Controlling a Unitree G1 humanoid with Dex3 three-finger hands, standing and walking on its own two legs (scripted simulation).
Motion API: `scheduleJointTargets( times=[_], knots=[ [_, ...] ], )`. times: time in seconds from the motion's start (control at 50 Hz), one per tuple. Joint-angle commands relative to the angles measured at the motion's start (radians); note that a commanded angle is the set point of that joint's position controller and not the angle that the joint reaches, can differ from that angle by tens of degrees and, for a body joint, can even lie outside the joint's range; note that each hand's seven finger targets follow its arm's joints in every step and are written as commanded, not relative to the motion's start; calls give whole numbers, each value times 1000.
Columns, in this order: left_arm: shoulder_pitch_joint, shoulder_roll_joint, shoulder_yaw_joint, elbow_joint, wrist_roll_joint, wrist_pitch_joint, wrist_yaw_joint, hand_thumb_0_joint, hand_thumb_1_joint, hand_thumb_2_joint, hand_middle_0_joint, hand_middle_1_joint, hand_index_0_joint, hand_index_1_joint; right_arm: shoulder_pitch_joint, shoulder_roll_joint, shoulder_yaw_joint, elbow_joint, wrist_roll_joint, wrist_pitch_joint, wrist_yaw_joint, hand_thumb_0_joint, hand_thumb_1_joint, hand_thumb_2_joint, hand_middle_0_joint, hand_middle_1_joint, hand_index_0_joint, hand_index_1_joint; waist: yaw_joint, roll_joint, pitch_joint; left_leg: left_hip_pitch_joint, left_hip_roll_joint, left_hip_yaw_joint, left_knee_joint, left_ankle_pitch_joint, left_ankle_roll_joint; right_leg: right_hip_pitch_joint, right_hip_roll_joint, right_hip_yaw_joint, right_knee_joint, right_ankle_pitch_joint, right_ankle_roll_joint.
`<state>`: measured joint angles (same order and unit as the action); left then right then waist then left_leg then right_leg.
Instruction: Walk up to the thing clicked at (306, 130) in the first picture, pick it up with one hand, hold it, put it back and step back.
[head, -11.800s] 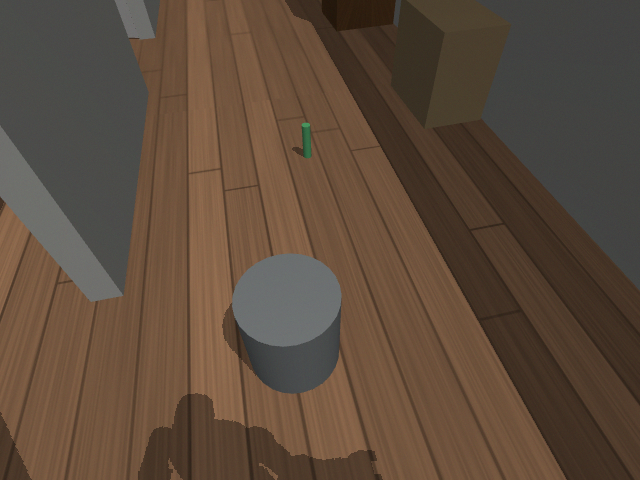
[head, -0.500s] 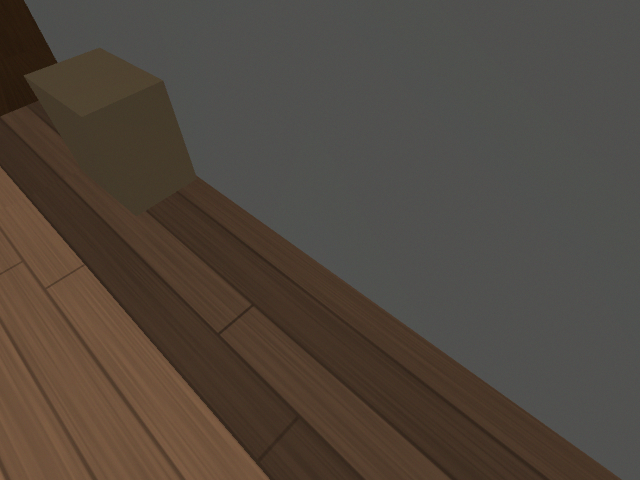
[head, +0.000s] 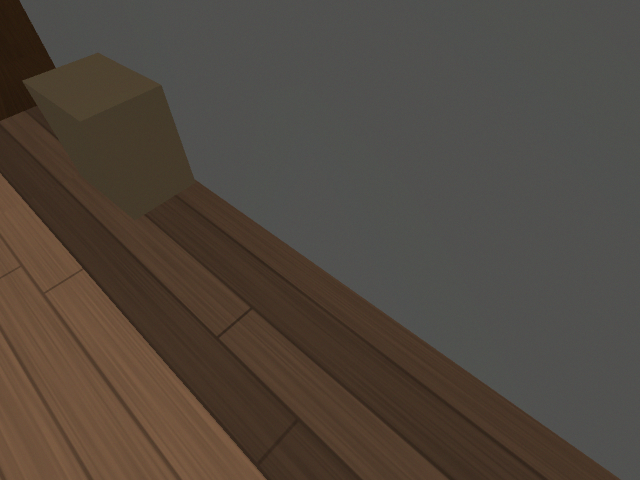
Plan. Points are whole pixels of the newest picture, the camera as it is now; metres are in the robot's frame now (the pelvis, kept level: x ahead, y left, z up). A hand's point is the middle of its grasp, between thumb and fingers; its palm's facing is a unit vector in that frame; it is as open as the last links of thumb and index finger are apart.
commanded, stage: stand
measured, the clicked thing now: out of the picture +0.76 +1.32 -0.69
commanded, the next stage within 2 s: walk up in 0.22 s
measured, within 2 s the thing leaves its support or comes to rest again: neither
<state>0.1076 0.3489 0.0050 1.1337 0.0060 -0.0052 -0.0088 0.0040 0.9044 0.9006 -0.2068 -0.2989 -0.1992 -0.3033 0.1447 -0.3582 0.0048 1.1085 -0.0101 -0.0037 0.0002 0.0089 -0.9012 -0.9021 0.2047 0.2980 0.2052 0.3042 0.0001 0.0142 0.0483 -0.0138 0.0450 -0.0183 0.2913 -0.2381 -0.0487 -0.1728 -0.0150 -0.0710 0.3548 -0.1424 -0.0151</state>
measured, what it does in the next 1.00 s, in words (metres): walks ahead, turning left: left foot, then right foot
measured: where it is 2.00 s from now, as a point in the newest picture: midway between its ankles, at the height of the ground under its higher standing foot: outside the picture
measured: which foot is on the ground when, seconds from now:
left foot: down 0.00-0.28, up 0.30-0.52, down 0.54-1.00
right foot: down 0.00-0.54, up 0.56-0.98, down 1.00-1.00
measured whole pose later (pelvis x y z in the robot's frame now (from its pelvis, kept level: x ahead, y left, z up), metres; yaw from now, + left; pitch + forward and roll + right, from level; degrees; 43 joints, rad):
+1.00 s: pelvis +0.18 +0.01 -0.04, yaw +31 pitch +0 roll +2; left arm 0.12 0.46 0.10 0.73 0.00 0.09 -0.05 0.01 0.91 0.90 -0.20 -0.30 -0.20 -0.30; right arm 0.44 -0.45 -0.05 0.69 -0.03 -0.05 -0.08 0.01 -0.89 -0.90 0.21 0.30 0.21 0.31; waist -0.02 -0.07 0.18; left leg -0.32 -0.01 -0.25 0.78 -0.45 -0.07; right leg -0.50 -0.05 0.05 0.79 -0.29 -0.02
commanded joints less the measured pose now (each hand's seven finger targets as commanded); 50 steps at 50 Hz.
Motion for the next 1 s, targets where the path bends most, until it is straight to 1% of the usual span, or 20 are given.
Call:
scheduleJointTargets(
  times=[0.0, 0.18, 0.2, 0.22, 0.24, 0.28, 0.32, 0.38, 0.44, 0.48, 0.5, 0.52, 0.54, 0.58, 0.64, 0.66, 0.82, 0.92, 0.96, 0.98],
  knots=[
    [-45, 225, 43, -56, -2, -25, 13, 0, 900, 900, -200, -300, -200, -300, -18, -203, -42, -49, -4, -15, -10, 0, -900, -900, 200, 300, 200, 300, 6, -18, -38, -114, 90, -46, -52, 85, 54, 81, -126, 128, -59, 73, -9],
    [-37, 227, 45, -57, 1, -27, 10, 0, 900, 900, -200, -300, -200, -300, -18, -206, -44, -52, -4, -17, -8, 0, -900, -900, 200, 300, 200, 300, 7, -8, -58, -108, 90, -50, -53, 86, 57, 90, -128, 130, -51, 91, -10],
    [19, 267, 102, -107, 17, -31, -11, 0, 900, 900, -200, -300, -200, -300, 39, -244, -78, -99, -19, -30, 8, 0, -900, -900, 200, 300, 200, 300, 18, -38, -133, -119, 30, -21, 36, -252, 111, 139, -69, 122, -8, -351, -45],
    [-58, 336, 154, -171, 41, -27, -22, 0, 900, 900, -200, -300, -200, -300, 54, -293, -102, -150, -4, -8, 17, 0, -900, -900, 200, 300, 200, 300, 58, -145, -12, -452, 41, -134, 95, -288, 145, 242, -161, 134, 12, -555, -68],
    [-28, 362, 169, -182, 51, -27, -22, 0, 900, 900, -200, -300, -200, -300, 24, -277, -94, -183, -3, -4, 22, 0, -900, -900, 200, 300, 200, 300, 78, -223, 13, -572, 17, -59, 217, -249, 131, 286, -271, 244, -88, -679, -111],
    [16, 362, 177, -224, 49, -40, -25, 0, 900, 900, -200, -300, -200, -300, -36, -270, -117, -257, -13, 0, 36, 0, -900, -900, 200, 300, 200, 300, 122, -249, 21, -633, 40, 21, 597, -212, 82, 211, -493, 395, -259, -644, -236],
    [-13, 320, 167, -277, 43, -37, -40, 0, 900, 900, -200, -300, -200, -300, -14, -295, -140, -281, -18, -8, 51, 0, -900, -900, 200, 300, 200, 300, 96, -132, 40, -569, 83, -16, 630, -166, 65, 113, -451, 302, -230, -458, -226],
    [-116, 309, 168, -339, 59, -29, -56, 0, 900, 900, -200, -300, -200, -300, 159, -256, -150, -261, -5, -5, 66, 0, -900, -900, 200, 300, 200, 300, 12, -183, -46, -439, 95, 28, 559, -162, 63, 80, -379, 97, -183, -453, -188],
    [-169, 318, 174, -399, 67, -12, -73, 0, 900, 900, -200, -300, -200, -300, 294, -239, -165, -256, 2, -3, 59, 0, -900, -900, 200, 300, 200, 300, -50, -213, -70, -231, 57, 113, 407, -85, 60, -79, -311, -10, -58, -472, -150],
    [-181, 278, 167, -425, 69, 12, -81, 0, 900, 900, -200, -300, -200, -300, 467, -244, -185, -205, -6, -12, 35, 0, -900, -900, 200, 300, 200, 300, -122, -39, -84, -38, -22, 172, 278, 5, 56, -220, -212, -96, 263, -561, -109],
    [-145, 210, 148, -443, 63, 24, -86, 0, 900, 900, -200, -300, -200, -300, 536, -290, -200, -197, -25, -19, 15, 0, -900, -900, 200, 300, 200, 300, -145, 138, -41, 43, -30, 93, 229, -68, 90, -379, -143, -121, 502, -570, -82],
    [-117, 156, 129, -463, 56, 29, -90, 0, 900, 900, -200, -300, -200, -300, 552, -359, -213, -226, -38, -24, -4, 0, -900, -900, 200, 300, 200, 300, -151, 308, 45, 14, 95, -235, 37, -382, 157, -557, -39, -105, 759, -569, -51],
    [-100, 149, 121, -489, 46, 34, -93, 0, 900, 900, -200, -300, -200, -300, 463, -409, -205, -283, -52, -39, -15, 0, -900, -900, 200, 300, 200, 300, -78, 306, 83, -133, 301, -699, -116, -518, 232, -625, -9, 43, 884, -498, -8],
    [-77, 280, 135, -479, 44, 55, -100, 0, 900, 900, -200, -300, -200, -300, 302, -497, -194, -344, -23, -59, -32, 0, -900, -900, 200, 300, 200, 300, -11, 114, 122, -264, 373, -909, -207, -642, 352, -554, -86, 216, 895, -359, 7],
    [90, 309, 153, -399, 38, 66, -93, 0, 900, 900, -200, -300, -200, -300, 230, -394, -172, -370, -7, -81, -62, 0, -900, -900, 200, 300, 200, 300, 66, 118, 71, -182, 204, -463, -28, -308, 241, -523, -133, 215, 862, -194, 17],
    [99, 315, 156, -398, 38, 72, -91, 0, 900, 900, -200, -300, -200, -300, 284, -375, -166, -367, 1, -88, -69, 0, -900, -900, 200, 300, 200, 300, 55, 101, 59, -188, 174, -406, 13, -182, 214, -496, -121, 201, 846, -164, 18],
    [-69, 234, 136, -519, 14, 82, -51, 0, 900, 900, -200, -300, -200, -300, 413, -362, -164, -417, -26, -99, -99, 0, -900, -900, 200, 300, 200, 300, -27, 141, 29, -183, 132, -285, 244, 713, 248, -461, -55, 105, 700, -202, 20],
    [-14, 232, 132, -521, -7, 53, -29, 0, 900, 900, -200, -300, -200, -300, 304, -375, -161, -495, -25, -67, -104, 0, -900, -900, 200, 300, 200, 300, 0, 199, -90, -224, 95, -322, 417, 661, 223, -263, -34, 105, 461, -210, -24],
    [120, 237, 141, -460, -5, 38, -20, 0, 900, 900, -200, -300, -200, -300, 258, -327, -140, -515, -6, -48, -103, 0, -900, -900, 200, 300, 200, 300, 70, 88, -167, -321, 1, -237, 580, 520, 145, -19, -21, 90, 213, 24, -46],
    [167, 326, 161, -458, 11, 27, -13, 0, 900, 900, -200, -300, -200, -300, 284, -250, -115, -529, 6, -41, -100, 0, -900, -900, 200, 300, 200, 300, 93, -154, -230, -472, -95, -163, 775, 212, 98, 128, -170, 252, 185, 265, -71]
  ],
)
